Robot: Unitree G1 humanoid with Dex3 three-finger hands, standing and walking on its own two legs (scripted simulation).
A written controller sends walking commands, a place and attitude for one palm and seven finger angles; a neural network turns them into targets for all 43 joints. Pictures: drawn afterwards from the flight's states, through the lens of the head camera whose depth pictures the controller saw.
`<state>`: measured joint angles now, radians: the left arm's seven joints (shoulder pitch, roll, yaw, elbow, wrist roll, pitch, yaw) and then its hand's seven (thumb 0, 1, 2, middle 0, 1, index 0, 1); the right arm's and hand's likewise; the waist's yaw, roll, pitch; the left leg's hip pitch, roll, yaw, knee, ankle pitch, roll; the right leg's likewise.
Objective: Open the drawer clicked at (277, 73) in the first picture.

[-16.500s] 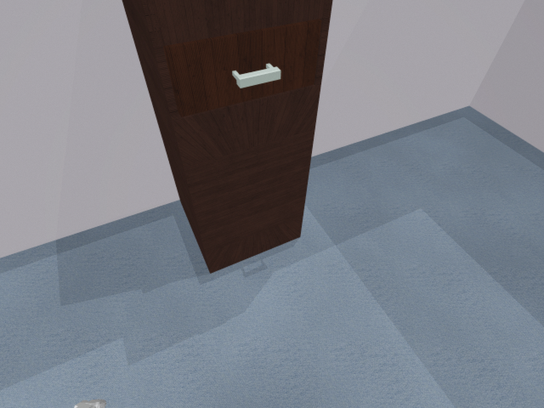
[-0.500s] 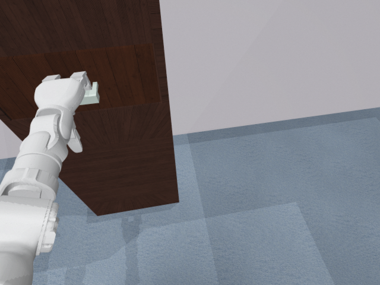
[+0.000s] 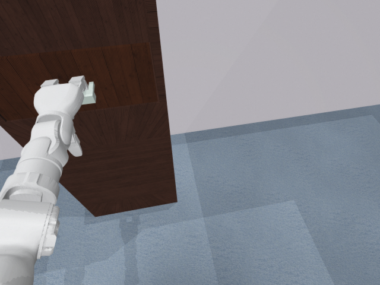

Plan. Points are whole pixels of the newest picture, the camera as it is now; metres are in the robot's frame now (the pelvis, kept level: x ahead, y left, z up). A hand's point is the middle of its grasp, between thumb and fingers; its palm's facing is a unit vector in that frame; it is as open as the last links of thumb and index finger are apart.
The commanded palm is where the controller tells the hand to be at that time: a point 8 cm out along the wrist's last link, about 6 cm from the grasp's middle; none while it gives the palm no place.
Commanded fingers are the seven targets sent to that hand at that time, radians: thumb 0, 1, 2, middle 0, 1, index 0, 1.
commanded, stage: lower the fingers behind the handle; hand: left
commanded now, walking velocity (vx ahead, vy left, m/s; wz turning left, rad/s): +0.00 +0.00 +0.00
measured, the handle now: (70, 93) +0.53 +0.25 +0.10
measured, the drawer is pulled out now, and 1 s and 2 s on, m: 0.00 0.00 0.02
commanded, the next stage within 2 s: close the thumb around the handle in 0.10 s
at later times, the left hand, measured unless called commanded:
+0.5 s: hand (71, 117) +0.47 +0.25 +0.08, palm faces -0.02 -0.03 -1.00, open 11.2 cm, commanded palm +0.45 +0.25 +0.13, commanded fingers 0.00 0.40 0.68 -0.36 -1.30 -0.36 -1.30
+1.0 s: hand (71, 117) +0.47 +0.25 +0.08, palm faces -0.03 -0.02 -1.00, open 5.8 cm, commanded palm +0.45 +0.24 +0.13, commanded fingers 0.00 0.90 0.90 -0.40 -1.35 -0.40 -1.35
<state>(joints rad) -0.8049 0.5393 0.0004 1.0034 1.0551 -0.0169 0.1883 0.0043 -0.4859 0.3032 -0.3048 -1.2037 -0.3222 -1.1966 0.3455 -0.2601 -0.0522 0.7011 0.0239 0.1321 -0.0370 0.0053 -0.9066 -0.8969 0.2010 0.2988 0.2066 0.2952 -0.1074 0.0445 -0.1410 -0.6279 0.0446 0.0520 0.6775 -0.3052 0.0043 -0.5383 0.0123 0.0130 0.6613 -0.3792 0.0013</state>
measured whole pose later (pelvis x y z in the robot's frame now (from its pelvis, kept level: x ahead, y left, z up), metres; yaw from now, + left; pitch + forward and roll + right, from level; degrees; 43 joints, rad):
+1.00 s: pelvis +0.01 +0.00 +0.00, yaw +0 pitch +14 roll +0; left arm -0.78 0.53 -0.01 0.97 1.05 0.00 0.18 0.00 0.71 0.80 -0.34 -1.34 -0.37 -1.32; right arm 0.34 -0.27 -0.06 0.71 0.02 0.14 -0.03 0.01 -0.91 -0.90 0.20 0.30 0.21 0.30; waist -0.10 0.05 -0.14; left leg -0.61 0.04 0.05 0.67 -0.31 0.00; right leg -0.52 0.01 0.01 0.65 -0.39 0.00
